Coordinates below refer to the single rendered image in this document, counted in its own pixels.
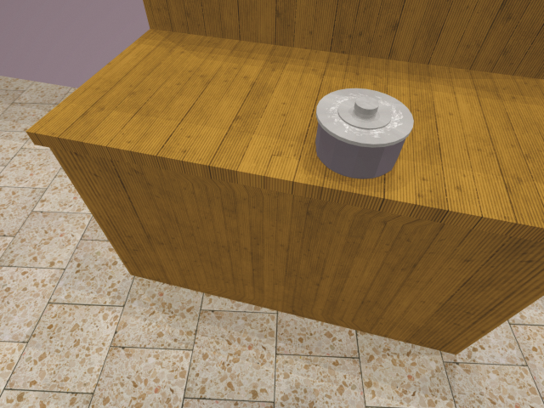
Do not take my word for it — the lid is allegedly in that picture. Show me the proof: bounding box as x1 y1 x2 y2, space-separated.
316 88 414 148

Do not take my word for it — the table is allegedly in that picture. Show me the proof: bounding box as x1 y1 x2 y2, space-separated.
26 0 544 354

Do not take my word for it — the knob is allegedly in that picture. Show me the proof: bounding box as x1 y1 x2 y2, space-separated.
354 96 379 115

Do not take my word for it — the pot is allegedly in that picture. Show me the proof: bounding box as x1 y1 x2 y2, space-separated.
315 123 406 179

